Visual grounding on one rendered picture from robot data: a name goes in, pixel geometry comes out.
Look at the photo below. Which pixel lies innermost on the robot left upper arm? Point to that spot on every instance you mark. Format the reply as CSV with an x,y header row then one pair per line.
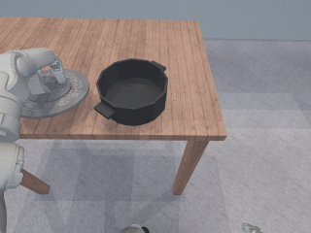
x,y
11,166

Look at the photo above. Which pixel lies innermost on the pot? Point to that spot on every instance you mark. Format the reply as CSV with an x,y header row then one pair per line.
x,y
132,91

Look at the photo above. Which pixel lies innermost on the robot right hand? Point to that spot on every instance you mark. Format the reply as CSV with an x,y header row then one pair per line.
x,y
248,228

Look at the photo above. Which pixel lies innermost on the lid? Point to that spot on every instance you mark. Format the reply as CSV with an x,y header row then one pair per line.
x,y
63,98

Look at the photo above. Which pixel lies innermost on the left robot shin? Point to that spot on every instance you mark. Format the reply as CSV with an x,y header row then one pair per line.
x,y
136,225

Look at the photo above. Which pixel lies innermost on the robot left hand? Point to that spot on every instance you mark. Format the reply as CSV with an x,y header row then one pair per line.
x,y
44,57

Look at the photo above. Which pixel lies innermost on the left robot forearm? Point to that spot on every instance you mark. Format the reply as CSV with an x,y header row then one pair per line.
x,y
16,69

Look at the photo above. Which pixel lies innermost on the table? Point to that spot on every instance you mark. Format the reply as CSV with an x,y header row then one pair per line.
x,y
192,110

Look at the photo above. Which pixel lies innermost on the knob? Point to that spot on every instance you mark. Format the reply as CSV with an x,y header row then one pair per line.
x,y
50,81

